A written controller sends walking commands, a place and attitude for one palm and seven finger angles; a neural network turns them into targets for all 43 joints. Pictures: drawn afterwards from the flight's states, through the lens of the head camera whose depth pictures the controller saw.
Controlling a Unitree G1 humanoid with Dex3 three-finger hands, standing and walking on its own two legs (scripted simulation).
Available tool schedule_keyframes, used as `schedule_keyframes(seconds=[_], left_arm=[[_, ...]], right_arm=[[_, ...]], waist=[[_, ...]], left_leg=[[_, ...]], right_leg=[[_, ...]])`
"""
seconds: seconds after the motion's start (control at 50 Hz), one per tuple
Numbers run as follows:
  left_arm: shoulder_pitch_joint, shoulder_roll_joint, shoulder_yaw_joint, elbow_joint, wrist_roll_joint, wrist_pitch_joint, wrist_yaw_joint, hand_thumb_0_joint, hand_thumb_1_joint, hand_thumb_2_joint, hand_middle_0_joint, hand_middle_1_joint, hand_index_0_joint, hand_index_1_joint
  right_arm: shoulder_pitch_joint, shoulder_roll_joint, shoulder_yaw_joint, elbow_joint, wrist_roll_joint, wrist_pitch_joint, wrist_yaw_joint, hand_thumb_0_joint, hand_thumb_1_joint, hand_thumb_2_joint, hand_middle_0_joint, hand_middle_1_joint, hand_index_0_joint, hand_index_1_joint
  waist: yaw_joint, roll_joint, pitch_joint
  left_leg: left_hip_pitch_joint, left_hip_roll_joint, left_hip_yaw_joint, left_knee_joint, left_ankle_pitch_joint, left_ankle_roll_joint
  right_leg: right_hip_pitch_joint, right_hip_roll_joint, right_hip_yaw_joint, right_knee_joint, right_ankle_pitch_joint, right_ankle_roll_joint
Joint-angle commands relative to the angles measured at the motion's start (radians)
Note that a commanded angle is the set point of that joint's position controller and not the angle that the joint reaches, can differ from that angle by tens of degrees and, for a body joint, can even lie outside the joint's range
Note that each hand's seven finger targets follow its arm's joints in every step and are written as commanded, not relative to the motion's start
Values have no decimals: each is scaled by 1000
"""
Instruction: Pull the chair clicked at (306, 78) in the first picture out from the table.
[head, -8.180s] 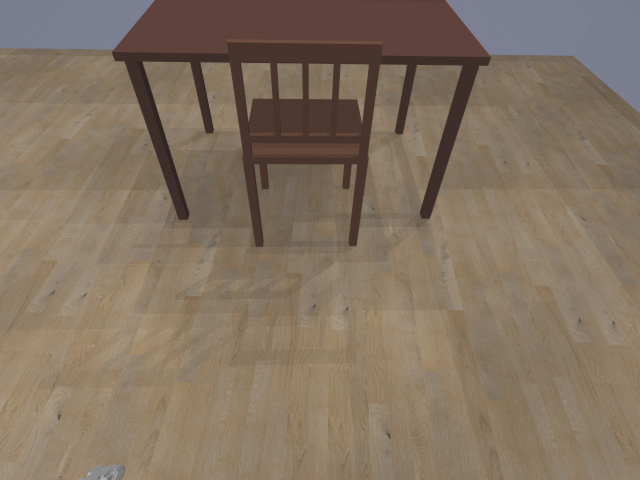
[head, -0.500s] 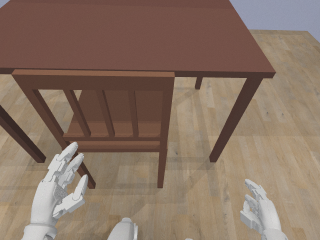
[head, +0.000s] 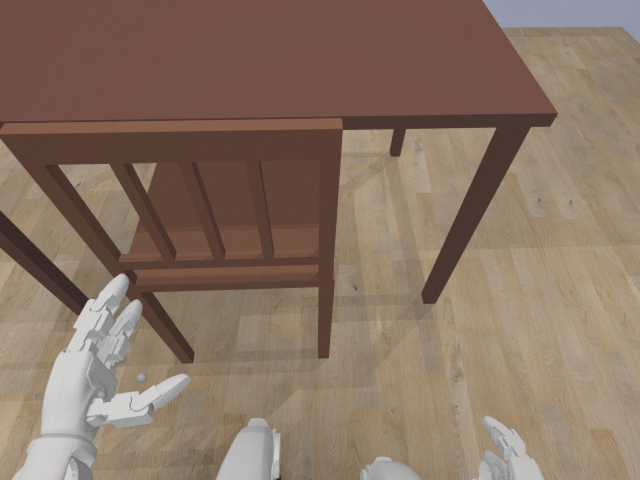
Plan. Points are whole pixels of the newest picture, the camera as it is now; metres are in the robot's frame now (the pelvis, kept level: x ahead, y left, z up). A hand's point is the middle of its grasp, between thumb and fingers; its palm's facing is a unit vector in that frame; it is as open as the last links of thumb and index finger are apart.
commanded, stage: raise the hand toward the chair's back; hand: left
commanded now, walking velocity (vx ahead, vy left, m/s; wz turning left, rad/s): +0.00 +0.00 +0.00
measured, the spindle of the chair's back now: (205, 213) +0.51 +0.21 -0.01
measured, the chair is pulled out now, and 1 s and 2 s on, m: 0.00 0.00 0.00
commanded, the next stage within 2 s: aim the fingers beside a spindle in 1.26 s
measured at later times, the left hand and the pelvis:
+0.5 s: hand (107, 372) +0.23 +0.24 +0.05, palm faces +0.07 -1.00 -0.04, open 16.6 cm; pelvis +0.00 +0.04 +0.01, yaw +1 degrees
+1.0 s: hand (107, 360) +0.24 +0.24 +0.06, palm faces +0.07 -1.00 -0.05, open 16.9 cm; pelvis +0.00 +0.03 +0.01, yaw +1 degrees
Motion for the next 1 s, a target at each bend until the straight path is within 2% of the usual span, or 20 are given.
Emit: schedule_keyframes(seconds=[0.0, 0.08, 0.16, 0.2, 0.22, 0.28, 0.34, 0.36, 0.4, 0.44, 0.48, 0.58, 0.6, 0.62, 0.72, 0.74, 0.8, 0.88, 0.9, 0.98], left_arm=[[-7, 124, 63, -162, -11, -124, 7, 0, -103, 470, -100, -142, -100, -142], [-16, 116, 37, -225, -17, -142, 11, 0, -197, 430, -90, -128, -90, -128], [-22, 123, 38, -256, -6, -136, 40, 0, -290, 390, -81, -113, -81, -113], [-26, 133, 40, -261, 6, -125, 53, 0, -337, 370, -76, -106, -76, -106], [-33, 119, 20, -268, 7, -121, 56, 0, -360, 360, -74, -102, -74, -102], [-45, 118, 6, -288, 16, -106, 61, 0, -430, 330, -67, -91, -67, -91], [-44, 113, -1, -285, 20, -79, 61, 0, -500, 300, -60, -80, -60, -80], [-50, 113, -5, -275, 23, -69, 60, 0, -500, 300, -60, -80, -60, -80], [-60, 129, 12, -260, 26, -56, 59, 0, -500, 300, -60, -80, -60, -80], [-89, 121, -4, -289, 23, -53, 56, 0, -500, 300, -60, -80, -60, -80], [-94, 131, 5, -279, 23, -50, 56, 0, -500, 300, -60, -80, -60, -80], [-120, 145, 12, -292, 24, -52, 56, 0, -500, 300, -60, -80, -60, -80], [-113, 161, 31, -276, 23, -48, 58, 0, -500, 300, -60, -80, -60, -80], [-119, 152, 18, -292, 22, -49, 57, 0, -500, 300, -60, -80, -60, -80], [-128, 164, 37, -241, 14, -33, 54, 0, -500, 300, -60, -80, -60, -80], [-144, 167, 38, -246, 10, -35, 50, 0, -500, 300, -60, -80, -60, -80], [-115, 165, 43, -228, 5, -35, 50, 0, -500, 300, -60, -80, -60, -80], [-121, 170, 42, -244, 4, -51, 55, 0, -500, 300, -60, -80, -60, -80], [-111, 181, 55, -219, 8, -49, 60, 0, -500, 300, -60, -80, -60, -80], [-127, 171, 48, -235, 5, -71, 64, 0, -500, 300, -60, -80, -60, -80]], right_arm=[[-108, -138, -63, -168, 6, -74, -8, 0, -900, -900, 200, 300, 200, 300], [-99, -153, -65, -181, 6, -82, -7, 0, -900, -900, 200, 300, 200, 300], [-100, -158, -61, -190, 6, -74, -6, 0, -900, -900, 200, 300, 200, 300], [-102, -162, -58, -195, 5, -64, -4, 0, -900, -900, 200, 300, 200, 300], [-104, -162, -53, -202, 6, -61, -2, 0, -900, -900, 200, 300, 200, 300], [-100, -166, -46, -219, 5, -49, 2, 0, -900, -900, 200, 300, 200, 300], [-100, -168, -40, -235, 4, -34, 7, 0, -900, -900, 200, 300, 200, 300], [-100, -168, -37, -239, 5, -29, 7, 0, -900, -900, 200, 300, 200, 300], [-99, -171, -34, -243, 5, -21, 5, 0, -900, -900, 200, 300, 200, 300], [-98, -169, -27, -254, 5, -18, 7, 0, -900, -900, 200, 300, 200, 300], [-96, -172, -25, -256, 4, -15, 6, 0, -900, -900, 200, 300, 200, 300], [-96, -176, -19, -259, 5, -14, 7, 0, -900, -900, 200, 300, 200, 300], [-97, -178, -19, -254, 4, -14, 6, 0, -900, -900, 200, 300, 200, 300], [-98, -177, -18, -257, 7, -16, 7, 0, -900, -900, 200, 300, 200, 300], [-93, -185, -18, -252, 11, -13, 3, 0, -900, -900, 200, 300, 200, 300], [-95, -185, -17, -249, 12, -15, 2, 0, -900, -900, 200, 300, 200, 300], [-92, -186, -20, -246, 14, -21, 1, 0, -900, -900, 200, 300, 200, 300], [-88, -186, -23, -242, 12, -29, 4, 0, -900, -900, 200, 300, 200, 300], [-86, -186, -22, -237, 11, -26, 4, 0, -900, -900, 200, 300, 200, 300], [-87, -184, -27, -235, 11, -31, 6, 0, -900, -900, 200, 300, 200, 300]], waist=[[25, -51, -176], [23, -1, -230], [20, 13, -228], [21, 39, -223], [12, 34, -211], [12, 63, -212], [8, 66, -209], [4, 54, -184], [4, 46, -183], [1, 77, -186], [0, 62, -182], [0, 81, -188], [5, 77, -190], [4, 95, -185], [-2, 47, -160], [-2, 60, -156], [5, 47, -160], [3, 60, -176], [3, 31, -156], [1, 44, -170]], left_leg=[[262, -45, 6, -100, 112, 65], [331, -44, 4, -128, 104, 66], [357, -41, -8, -152, 86, 61], [364, -38, -17, -164, 66, 60], [371, -39, -21, -170, 57, 59], [399, -35, -35, -189, 43, 53], [411, -33, -46, -203, 34, 51], [407, -31, -54, -214, 12, 49], [399, -31, -56, -216, -8, 51], [420, -33, -62, -228, -22, 48], [422, -31, -68, -230, -28, 48], [443, -29, -80, -251, -56, 43], [436, -30, -82, -252, -56, 43], [445, -31, -79, -258, -60, 42], [417, -34, -76, -272, -97, 45], [410, -38, -70, -271, -102, 46], [410, -37, -63, -270, -89, 47], [408, -41, -48, -253, -60, 49], [384, -41, -48, -253, -69, 50], [388, -43, -34, -235, -40, 52]], right_leg=[[-24, -17, 66, -245, 241, 36], [-47, -10, 26, -231, 205, 24], [-58, -4, 2, -222, 189, 18], [-65, 0, -6, -218, 175, 15], [-72, -1, -10, -220, 172, 15], [-73, 1, -19, -218, 172, 11], [-69, 5, -27, -223, 170, 12], [-72, 6, -30, -227, 163, 11], [-69, 10, -29, -231, 152, 12], [-70, 7, -31, -233, 149, 11], [-75, 9, -31, -237, 146, 11], [-70, 8, -34, -239, 135, 10], [-62, 9, -32, -240, 134, 8], [-64, 8, -32, -243, 132, 8], [-52, 9, -32, -264, 114, 13], [-44, 7, -28, -269, 110, 12], [-29, 8, -26, -277, 114, 11], [-28, 4, -20, -278, 122, 13], [-22, 7, -19, -281, 114, 13], [-26, 2, -12, -280, 122, 14]])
